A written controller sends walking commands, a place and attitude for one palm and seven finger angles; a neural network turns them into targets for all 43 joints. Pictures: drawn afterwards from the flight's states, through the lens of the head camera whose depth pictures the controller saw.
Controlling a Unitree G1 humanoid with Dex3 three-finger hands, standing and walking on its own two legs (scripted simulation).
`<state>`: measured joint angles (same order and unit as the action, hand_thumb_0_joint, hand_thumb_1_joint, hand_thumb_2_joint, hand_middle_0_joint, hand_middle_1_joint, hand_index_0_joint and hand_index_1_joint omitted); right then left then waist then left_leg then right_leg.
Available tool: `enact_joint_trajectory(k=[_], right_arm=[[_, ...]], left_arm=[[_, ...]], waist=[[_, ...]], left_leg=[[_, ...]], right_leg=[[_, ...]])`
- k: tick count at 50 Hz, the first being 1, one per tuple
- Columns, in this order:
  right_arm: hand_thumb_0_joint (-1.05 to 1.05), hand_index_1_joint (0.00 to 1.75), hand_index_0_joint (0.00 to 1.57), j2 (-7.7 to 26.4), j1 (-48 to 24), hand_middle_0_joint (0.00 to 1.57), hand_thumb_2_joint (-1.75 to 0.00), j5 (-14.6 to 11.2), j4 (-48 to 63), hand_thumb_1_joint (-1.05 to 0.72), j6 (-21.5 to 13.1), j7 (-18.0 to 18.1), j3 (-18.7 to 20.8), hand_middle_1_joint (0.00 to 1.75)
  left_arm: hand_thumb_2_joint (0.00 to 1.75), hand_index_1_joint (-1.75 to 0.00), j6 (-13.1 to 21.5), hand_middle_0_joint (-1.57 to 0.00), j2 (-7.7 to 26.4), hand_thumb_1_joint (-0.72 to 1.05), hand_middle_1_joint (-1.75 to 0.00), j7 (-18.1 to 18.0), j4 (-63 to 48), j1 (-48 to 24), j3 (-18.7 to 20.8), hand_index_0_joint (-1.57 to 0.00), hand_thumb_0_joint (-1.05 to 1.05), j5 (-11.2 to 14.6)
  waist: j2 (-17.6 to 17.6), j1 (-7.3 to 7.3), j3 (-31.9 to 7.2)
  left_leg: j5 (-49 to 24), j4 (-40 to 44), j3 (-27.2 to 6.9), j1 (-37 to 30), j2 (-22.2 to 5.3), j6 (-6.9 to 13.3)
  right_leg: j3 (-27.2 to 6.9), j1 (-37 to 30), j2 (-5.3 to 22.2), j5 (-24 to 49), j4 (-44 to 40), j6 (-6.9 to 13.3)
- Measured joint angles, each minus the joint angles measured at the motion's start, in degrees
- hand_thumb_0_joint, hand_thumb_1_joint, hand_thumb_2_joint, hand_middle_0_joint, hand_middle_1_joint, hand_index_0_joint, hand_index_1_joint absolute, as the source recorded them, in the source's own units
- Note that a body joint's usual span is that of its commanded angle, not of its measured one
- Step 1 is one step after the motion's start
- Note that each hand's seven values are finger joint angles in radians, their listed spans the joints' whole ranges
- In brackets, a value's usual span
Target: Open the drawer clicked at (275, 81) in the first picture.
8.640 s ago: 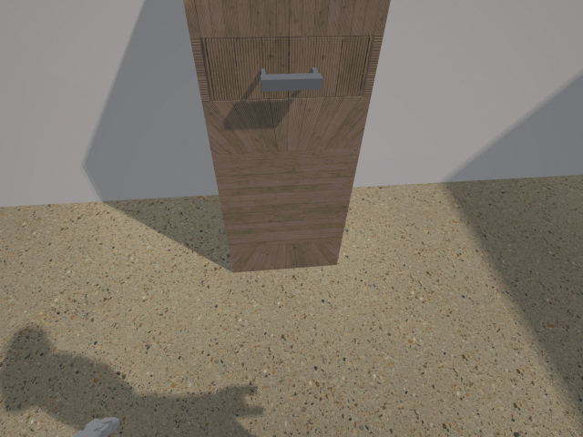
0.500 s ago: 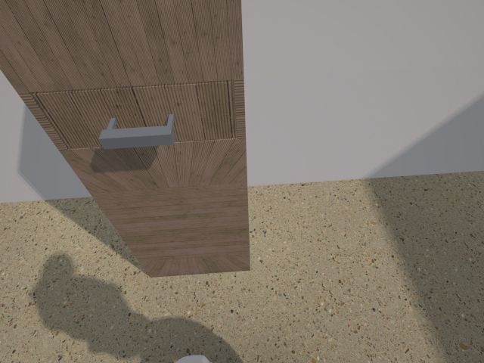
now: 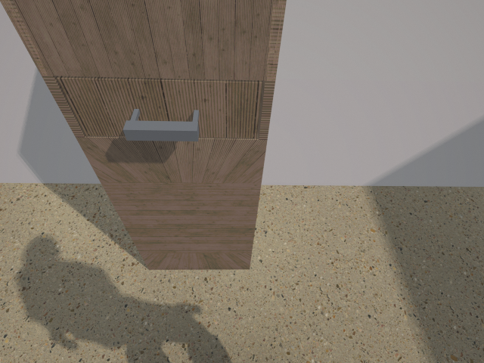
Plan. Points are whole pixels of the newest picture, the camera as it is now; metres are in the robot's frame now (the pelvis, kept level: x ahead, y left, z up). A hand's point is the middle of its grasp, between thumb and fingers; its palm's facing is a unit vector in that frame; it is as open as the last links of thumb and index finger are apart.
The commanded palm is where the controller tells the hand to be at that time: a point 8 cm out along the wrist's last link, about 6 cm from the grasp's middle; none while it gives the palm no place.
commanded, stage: come to a stop and stand still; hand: left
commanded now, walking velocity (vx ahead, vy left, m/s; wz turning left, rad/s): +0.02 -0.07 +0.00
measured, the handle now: (164, 122) +0.52 +0.21 +0.08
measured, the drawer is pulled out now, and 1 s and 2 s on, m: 0.00 0.00 0.00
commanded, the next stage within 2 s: look again from close up in 1.14 s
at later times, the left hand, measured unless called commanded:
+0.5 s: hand out of the picture -0.03 +0.11 -0.17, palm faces +0.05 -0.98 -0.19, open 7.3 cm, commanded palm none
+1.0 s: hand out of the picture -0.03 +0.10 -0.18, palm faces +0.08 -0.98 -0.16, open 7.4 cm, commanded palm none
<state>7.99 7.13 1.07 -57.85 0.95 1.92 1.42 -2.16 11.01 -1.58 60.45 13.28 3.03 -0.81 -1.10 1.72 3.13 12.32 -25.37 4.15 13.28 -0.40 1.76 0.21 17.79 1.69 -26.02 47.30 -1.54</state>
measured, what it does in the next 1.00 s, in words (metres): steps on the spot: right foot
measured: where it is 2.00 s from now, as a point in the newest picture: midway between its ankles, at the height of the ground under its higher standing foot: outside the picture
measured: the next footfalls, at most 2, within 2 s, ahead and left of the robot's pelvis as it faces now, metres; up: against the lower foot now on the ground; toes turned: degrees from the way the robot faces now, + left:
right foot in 0.12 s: -0.02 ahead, -0.14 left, +0.00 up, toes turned -2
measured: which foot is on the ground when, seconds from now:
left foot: down 0.00-1.00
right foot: up 0.00-0.10, down 0.12-1.00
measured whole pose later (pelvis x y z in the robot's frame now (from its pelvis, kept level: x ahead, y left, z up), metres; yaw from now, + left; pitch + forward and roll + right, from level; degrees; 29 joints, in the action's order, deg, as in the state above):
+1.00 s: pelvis -0.01 -0.05 +0.00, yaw +0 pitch -2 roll +0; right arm 7.3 16.1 0.4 -66.6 0.4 2.4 0.6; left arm 0.7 5.4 -2.5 65.5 19.0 0.5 -0.3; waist 0.4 0.3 1.8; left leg 11.1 -24.0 2.3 10.5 -3.9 -2.8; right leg 3.3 3.3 -1.0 -18.0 23.4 2.1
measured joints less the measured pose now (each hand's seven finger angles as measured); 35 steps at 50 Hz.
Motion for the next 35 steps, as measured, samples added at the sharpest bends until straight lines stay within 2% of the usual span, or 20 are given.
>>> enact_joint_trajectory(k=[3, 6, 9, 13, 24, 35], right_arm=[[0.00, 0.30, 0.20, 0.11, 0.35, 0.20, -0.90, -0.01, -0.60, -0.91, -0.27, -0.23, 0.09, 0.30], [0.00, 0.30, 0.21, 0.37, 1.46, 0.20, -0.90, -0.43, -1.71, -0.91, -0.29, -0.45, 0.32, 0.30], [-0.01, 0.30, 0.20, 1.99, 2.84, 0.20, -0.89, -0.91, -3.20, -0.92, 0.06, -0.36, 1.00, 0.30], [-0.01, 0.30, 0.20, 2.96, 5.82, 0.20, -0.90, -0.56, -5.54, -0.92, 0.55, -0.57, 0.65, 0.30], [0.00, 0.30, 0.20, 1.09, 11.69, 0.19, -0.90, -0.25, -9.70, -0.91, 1.14, -0.56, -0.64, 0.30], [0.00, 0.30, 0.20, -1.39, 12.30, 0.20, -0.90, -0.54, -10.20, -0.91, 0.21, 0.00, -1.03, 0.30]], left_arm=[[0.90, -0.30, 0.07, -0.20, -0.01, 0.91, -0.30, 0.15, 0.59, 0.06, -0.37, -0.20, 0.01, 0.17], [0.90, -0.30, 0.99, -0.20, 0.01, 0.91, -0.30, 0.13, 0.96, 0.15, -0.76, -0.20, 0.01, 0.14], [0.90, -0.30, 1.59, -0.20, -1.47, 0.91, -0.30, -0.01, 2.10, 0.19, -1.50, -0.20, 0.01, 0.12], [0.90, -0.30, 2.00, -0.20, -2.55, 0.91, -0.30, -0.18, 2.79, 0.82, -2.14, -0.20, 0.01, 0.25], [0.90, -0.30, 2.01, -0.20, -3.56, 0.92, -0.30, -0.16, 4.03, 3.00, -2.45, -0.20, 0.01, 0.74], [0.90, -0.30, 2.38, -0.20, -6.02, 0.91, -0.30, -0.38, 5.68, 5.73, -2.63, -0.20, 0.01, 0.86]], waist=[[0.47, -0.77, -0.26], [0.45, -1.17, -0.67], [2.89, -2.33, -0.95], [3.18, -2.92, -2.16], [2.43, -2.96, -0.96], [2.21, -2.34, -0.51]], left_leg=[[-0.64, 0.33, 0.29, 0.22, -0.29, -0.56], [-0.25, -1.51, 0.71, 1.21, -0.30, -1.60], [-0.95, -1.34, -0.22, 0.47, -1.73, -2.68], [-2.19, 0.85, -0.96, -1.27, -2.21, -3.52], [-3.47, 1.71, -2.62, -1.57, -4.57, -5.12], [-2.75, 1.53, -2.68, -1.50, -4.62, -5.40]], right_leg=[[0.35, -4.06, 0.53, 1.01, -7.64, -0.17], [0.64, -9.02, 0.97, 7.99, -18.76, 0.32], [1.61, -10.36, -0.55, 7.22, -19.83, 1.70], [2.33, -11.69, -1.21, 7.69, -20.76, 2.66], [3.72, -13.03, -3.86, 9.45, -23.28, 4.71], [3.75, -13.47, -3.93, 9.26, -24.11, 4.65]])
